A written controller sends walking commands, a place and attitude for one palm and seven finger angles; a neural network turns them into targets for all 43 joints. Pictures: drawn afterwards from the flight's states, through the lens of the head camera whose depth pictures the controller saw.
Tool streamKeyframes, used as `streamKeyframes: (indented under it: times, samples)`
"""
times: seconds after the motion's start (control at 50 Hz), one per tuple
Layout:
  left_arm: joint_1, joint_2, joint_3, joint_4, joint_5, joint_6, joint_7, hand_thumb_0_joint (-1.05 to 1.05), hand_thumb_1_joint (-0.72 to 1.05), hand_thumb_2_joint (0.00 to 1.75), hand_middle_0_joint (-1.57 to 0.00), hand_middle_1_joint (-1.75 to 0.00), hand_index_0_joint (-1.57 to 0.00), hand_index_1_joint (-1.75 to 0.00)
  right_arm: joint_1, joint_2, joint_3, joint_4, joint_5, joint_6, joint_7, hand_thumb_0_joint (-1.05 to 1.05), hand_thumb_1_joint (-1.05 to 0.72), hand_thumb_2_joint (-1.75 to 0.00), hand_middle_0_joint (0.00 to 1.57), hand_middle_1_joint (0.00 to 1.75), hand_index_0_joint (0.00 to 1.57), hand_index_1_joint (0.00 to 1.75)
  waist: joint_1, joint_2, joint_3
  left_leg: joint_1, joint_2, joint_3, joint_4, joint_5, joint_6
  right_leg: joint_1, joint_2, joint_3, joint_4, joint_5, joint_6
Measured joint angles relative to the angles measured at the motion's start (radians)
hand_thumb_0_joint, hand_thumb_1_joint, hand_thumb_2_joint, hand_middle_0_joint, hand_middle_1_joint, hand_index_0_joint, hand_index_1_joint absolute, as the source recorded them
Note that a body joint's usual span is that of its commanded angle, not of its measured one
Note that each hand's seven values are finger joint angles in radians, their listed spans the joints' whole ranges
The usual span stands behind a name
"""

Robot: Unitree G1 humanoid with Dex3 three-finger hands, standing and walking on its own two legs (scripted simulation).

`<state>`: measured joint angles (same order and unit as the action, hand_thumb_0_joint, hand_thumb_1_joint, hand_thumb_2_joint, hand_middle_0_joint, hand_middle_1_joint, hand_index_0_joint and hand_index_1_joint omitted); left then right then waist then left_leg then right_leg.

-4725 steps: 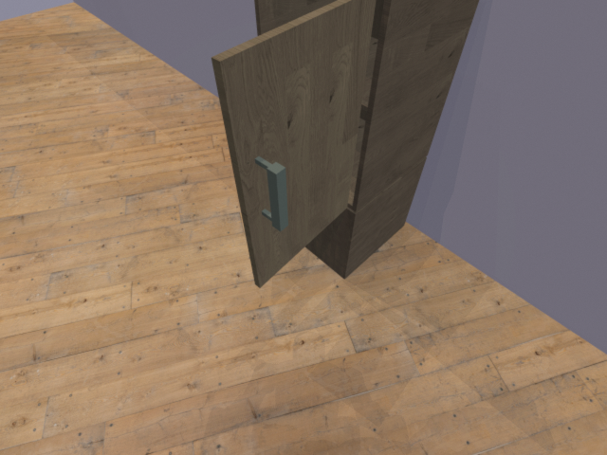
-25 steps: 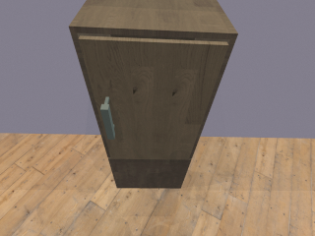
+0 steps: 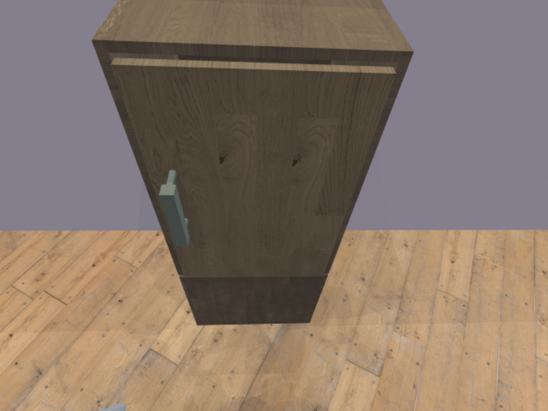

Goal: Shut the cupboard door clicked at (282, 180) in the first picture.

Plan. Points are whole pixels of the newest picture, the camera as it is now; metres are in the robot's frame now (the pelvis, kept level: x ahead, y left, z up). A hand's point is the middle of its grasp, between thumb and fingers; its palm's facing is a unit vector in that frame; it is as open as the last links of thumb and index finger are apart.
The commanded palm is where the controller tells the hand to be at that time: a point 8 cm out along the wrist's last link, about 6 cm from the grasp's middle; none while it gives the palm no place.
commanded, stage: raise the hand and make a fist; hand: left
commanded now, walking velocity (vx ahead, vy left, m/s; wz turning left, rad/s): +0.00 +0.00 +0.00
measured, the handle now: (177, 209) +0.45 +0.21 -0.02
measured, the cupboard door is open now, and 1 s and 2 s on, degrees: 0 0 0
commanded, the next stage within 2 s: bring the fist close to the handle in 1.86 s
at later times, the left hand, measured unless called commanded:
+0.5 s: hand (153, 391) +0.16 +0.18 -0.06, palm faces +0.18 -0.98 -0.06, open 5.5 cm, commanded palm +0.13 +0.23 -0.05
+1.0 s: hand (154, 351) +0.20 +0.19 -0.04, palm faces +0.10 -0.99 -0.02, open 3.4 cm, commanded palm +0.17 +0.24 -0.03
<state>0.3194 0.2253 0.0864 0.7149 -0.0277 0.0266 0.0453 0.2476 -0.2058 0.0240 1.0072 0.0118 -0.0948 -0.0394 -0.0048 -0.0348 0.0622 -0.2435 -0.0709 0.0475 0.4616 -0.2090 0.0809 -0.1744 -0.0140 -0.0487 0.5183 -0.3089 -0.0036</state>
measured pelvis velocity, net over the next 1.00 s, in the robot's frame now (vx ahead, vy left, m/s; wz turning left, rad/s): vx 0.00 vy -0.01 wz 0.00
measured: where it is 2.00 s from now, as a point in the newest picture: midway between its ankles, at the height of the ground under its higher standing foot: outside the picture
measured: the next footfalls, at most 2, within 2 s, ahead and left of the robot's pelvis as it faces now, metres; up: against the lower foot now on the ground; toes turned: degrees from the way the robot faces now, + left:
none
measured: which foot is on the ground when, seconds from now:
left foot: down 0.00-1.00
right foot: down 0.00-1.00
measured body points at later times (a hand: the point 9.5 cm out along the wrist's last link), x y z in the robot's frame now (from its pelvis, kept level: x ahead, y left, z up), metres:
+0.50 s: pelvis -0.02 -0.04 -0.11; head +0.05 -0.03 +0.33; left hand +0.14 +0.23 -0.05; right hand +0.22 -0.25 -0.17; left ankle +0.02 +0.06 -0.74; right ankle +0.02 -0.09 -0.74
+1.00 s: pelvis +0.00 -0.01 -0.09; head +0.07 +0.01 +0.35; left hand +0.19 +0.24 -0.04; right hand +0.18 -0.25 -0.17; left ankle +0.02 +0.06 -0.74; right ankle +0.02 -0.09 -0.74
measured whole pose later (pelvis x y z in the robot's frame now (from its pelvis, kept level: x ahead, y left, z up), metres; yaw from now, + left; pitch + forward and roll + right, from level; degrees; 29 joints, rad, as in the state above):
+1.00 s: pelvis +0.00 -0.01 -0.09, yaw +0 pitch +16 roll -2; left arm 0.50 0.21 0.13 -0.07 -0.28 -0.47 -0.17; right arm 0.24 -0.25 -0.01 0.52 0.02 -0.17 -0.05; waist 0.01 0.02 -0.15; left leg -0.92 -0.03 0.03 1.18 -0.53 0.08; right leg -0.90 0.04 -0.11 1.12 -0.51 -0.07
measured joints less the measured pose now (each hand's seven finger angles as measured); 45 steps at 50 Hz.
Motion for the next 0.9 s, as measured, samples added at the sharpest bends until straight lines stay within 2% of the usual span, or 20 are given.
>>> streamKeyframes:
  times: [0.04, 0.08, 0.1, 0.12, 0.16, 0.2, 0.22, 0.24, 0.28, 0.3, 0.36, 0.44, 0.48, 0.52, 0.58, 0.62, 0.66, 0.76, 0.9]
  samples:
    - [0.103, 0.014, 0.006, -0.342, -0.063, -0.055, 0.030, 0.02, 0.91, 0.90, -0.21, -0.31, -0.21, -0.31, 0.047, -0.004, -0.005, -0.087, 0.012, -0.099, -0.009, 0.01, -0.90, -0.90, 0.20, 0.30, 0.20, 0.30, -0.007, -0.012, -0.016, -0.027, -0.013, 0.005, 0.041, -0.021, -0.004, -0.096, -0.012, 0.004, 0.186, -0.023, -0.004]
    - [0.118, 0.010, 0.017, -0.517, -0.104, -0.147, 0.017, 0.02, 0.91, 0.90, -0.22, -0.32, -0.21, -0.32, 0.074, -0.012, -0.030, -0.161, 0.006, -0.161, 0.017, 0.01, -0.90, -0.90, 0.20, 0.30, 0.20, 0.30, -0.021, -0.004, -0.062, -0.090, -0.027, -0.003, 0.103, -0.042, -0.011, -0.182, -0.012, -0.003, 0.243, -0.053, -0.014]
    - [0.109, 0.003, 0.030, -0.557, -0.126, -0.214, -0.006, 0.02, 0.91, 0.90, -0.22, -0.33, -0.22, -0.33, 0.073, -0.018, -0.039, -0.196, 0.003, -0.178, 0.031, 0.01, -0.90, -0.90, 0.20, 0.30, 0.20, 0.30, -0.028, -0.001, -0.089, -0.143, -0.032, -0.001, 0.156, -0.063, -0.018, -0.232, -0.010, -0.010, 0.237, -0.069, -0.019]
    - [0.099, -0.003, 0.050, -0.576, -0.151, -0.292, -0.042, 0.01, 0.91, 0.90, -0.23, -0.34, -0.23, -0.34, 0.062, -0.021, -0.045, -0.228, 0.001, -0.188, 0.043, 0.01, -0.90, -0.90, 0.20, 0.30, 0.20, 0.30, -0.030, -0.007, -0.113, -0.201, -0.037, 0.011, 0.218, -0.088, -0.024, -0.286, -0.009, -0.010, 0.233, -0.078, -0.029]
    - [0.083, -0.028, 0.083, -0.563, -0.212, -0.444, -0.145, 0.01, 0.91, 0.90, -0.25, -0.36, -0.25, -0.36, 0.024, -0.034, -0.055, -0.279, 0.000, -0.190, 0.057, 0.01, -0.90, -0.90, 0.20, 0.30, 0.20, 0.30, -0.032, 0.010, -0.159, -0.325, -0.021, 0.024, 0.358, -0.147, -0.029, -0.413, 0.002, -0.009, 0.354, -0.092, -0.057]
    - [0.082, -0.039, 0.103, -0.531, -0.265, -0.577, -0.258, 0.01, 0.91, 0.90, -0.28, -0.39, -0.28, -0.39, -0.015, -0.040, -0.062, -0.327, 0.005, -0.188, 0.058, 0.01, -0.90, -0.90, 0.20, 0.30, 0.20, 0.30, -0.023, 0.015, -0.201, -0.448, -0.001, 0.032, 0.490, -0.205, -0.041, -0.539, 0.017, -0.007, 0.477, -0.126, -0.066]
    - [0.086, -0.040, 0.108, -0.517, -0.283, -0.620, -0.301, 0.01, 0.91, 0.90, -0.30, -0.41, -0.29, -0.41, -0.032, -0.041, -0.067, -0.354, 0.008, -0.185, 0.057, 0.01, -0.90, -0.90, 0.20, 0.30, 0.20, 0.30, -0.015, 0.012, -0.212, -0.502, 0.006, 0.034, 0.549, -0.228, -0.040, -0.593, 0.025, -0.006, 0.533, -0.146, -0.067]
    - [0.092, -0.042, 0.109, -0.507, -0.297, -0.638, -0.332, 0.00, 0.91, 0.90, -0.31, -0.42, -0.31, -0.43, -0.048, -0.043, -0.071, -0.384, 0.013, -0.181, 0.054, 0.01, -0.90, -0.90, 0.20, 0.30, 0.20, 0.30, -0.006, 0.009, -0.216, -0.549, 0.014, 0.034, 0.604, -0.251, -0.032, -0.638, 0.031, -0.009, 0.582, -0.165, -0.069]
    - [0.121, -0.046, 0.102, -0.511, -0.309, -0.617, -0.357, 0.00, 0.90, 0.90, -0.34, -0.46, -0.34, -0.46, -0.066, -0.050, -0.077, -0.440, 0.022, -0.175, 0.045, 0.01, -0.90, -0.90, 0.20, 0.30, 0.20, 0.30, 0.012, 0.009, -0.219, -0.624, 0.025, 0.027, 0.691, -0.282, -0.015, -0.706, 0.039, -0.023, 0.655, -0.196, -0.075]
    - [0.142, -0.048, 0.096, -0.522, -0.308, -0.596, -0.352, 0.01, 0.90, 0.90, -0.36, -0.48, -0.36, -0.48, -0.071, -0.054, -0.078, -0.462, 0.024, -0.174, 0.040, 0.01, -0.90, -0.90, 0.20, 0.30, 0.20, 0.30, 0.022, 0.009, -0.221, -0.652, 0.028, 0.020, 0.723, -0.296, -0.021, -0.731, 0.041, -0.031, 0.681, -0.207, -0.080]
    - [0.213, -0.048, 0.081, -0.600, -0.284, -0.551, -0.299, 0.01, 0.90, 0.90, -0.42, -0.53, -0.41, -0.54, -0.078, -0.056, -0.073, -0.499, 0.025, -0.178, 0.024, 0.01, -0.90, -0.90, 0.20, 0.30, 0.20, 0.30, 0.050, 0.011, -0.224, -0.710, 0.036, -0.007, 0.785, -0.323, -0.031, -0.773, 0.047, -0.062, 0.721, -0.230, -0.092]
    - [0.249, -0.031, 0.083, -0.715, -0.267, -0.584, -0.257, 0.02, 0.90, 0.90, -0.49, -0.61, -0.48, -0.61, -0.091, -0.039, -0.046, -0.487, 0.019, -0.188, 0.008, 0.01, -0.90, -0.90, 0.20, 0.30, 0.20, 0.30, 0.069, 0.022, -0.222, -0.750, 0.042, -0.049, 0.817, -0.338, -0.045, -0.791, 0.055, -0.103, 0.722, -0.239, -0.103]
    - [0.226, -0.018, 0.094, -0.742, -0.273, -0.597, -0.275, 0.02, 0.90, 0.90, -0.52, -0.65, -0.52, -0.65, -0.099, -0.027, -0.030, -0.471, 0.018, -0.187, 0.004, 0.01, -0.90, -0.90, 0.20, 0.30, 0.20, 0.30, 0.069, 0.029, -0.223, -0.767, 0.045, -0.065, 0.824, -0.341, -0.051, -0.800, 0.058, -0.119, 0.718, -0.239, -0.105]
    - [0.189, -0.006, 0.104, -0.747, -0.288, -0.578, -0.307, 0.02, 0.90, 0.90, -0.56, -0.69, -0.56, -0.69, -0.104, -0.014, -0.016, -0.457, 0.022, -0.176, 0.001, 0.01, -0.90, -0.90, 0.20, 0.30, 0.20, 0.30, 0.065, 0.037, -0.222, -0.775, 0.048, -0.073, 0.824, -0.342, -0.054, -0.804, 0.062, -0.126, 0.711, -0.238, -0.104]
    - [0.145, 0.004, 0.116, -0.737, -0.306, -0.499, -0.348, 0.02, 0.90, 0.90, -0.61, -0.75, -0.61, -0.75, -0.096, 0.005, -0.004, -0.449, 0.031, -0.149, -0.005, 0.01, -0.90, -0.90, 0.20, 0.30, 0.20, 0.30, 0.051, 0.048, -0.219, -0.766, 0.050, -0.072, 0.805, -0.339, -0.055, -0.796, 0.065, -0.122, 0.692, -0.232, -0.098]
    - [0.137, 0.006, 0.121, -0.732, -0.309, -0.448, -0.354, 0.02, 0.90, 0.90, -0.65, -0.79, -0.65, -0.79, -0.081, 0.013, -0.002, -0.449, 0.033, -0.131, -0.008, 0.02, -0.90, -0.90, 0.20, 0.30, 0.20, 0.30, 0.041, 0.052, -0.219, -0.747, 0.051, -0.064, 0.782, -0.334, -0.053, -0.781, 0.067, -0.112, 0.672, -0.226, -0.093]
    - [0.145, 0.003, 0.125, -0.734, -0.309, -0.421, -0.343, 0.02, 0.90, 0.90, -0.69, -0.83, -0.68, -0.83, -0.061, 0.016, -0.005, -0.451, 0.031, -0.119, -0.009, 0.02, -0.90, -0.90, 0.20, 0.30, 0.20, 0.30, 0.031, 0.054, -0.221, -0.726, 0.051, -0.054, 0.757, -0.329, -0.049, -0.765, 0.068, -0.100, 0.651, -0.219, -0.090]
    - [0.179, -0.017, 0.120, -0.747, -0.301, -0.453, -0.294, 0.02, 0.90, 0.90, -0.78, -0.93, -0.78, -0.93, -0.015, -0.005, -0.021, -0.457, 0.023, -0.104, -0.011, 0.02, -0.90, -0.90, 0.20, 0.30, 0.20, 0.30, 0.017, 0.054, -0.224, -0.696, 0.048, -0.033, 0.718, -0.322, -0.036, -0.743, 0.067, -0.077, 0.620, -0.209, -0.083]
    - [0.188, -0.025, 0.070, -0.765, -0.275, -0.501, -0.253, 0.02, 0.90, 0.90, -0.90, -1.07, -0.90, -1.07, 0.004, -0.045, -0.041, -0.466, 0.016, -0.093, -0.012, 0.02, -0.90, -0.90, 0.20, 0.30, 0.20, 0.30, 0.015, 0.054, -0.219, -0.696, 0.040, -0.024, 0.723, -0.327, -0.015, -0.740, 0.060, -0.068, 0.621, -0.211, -0.073]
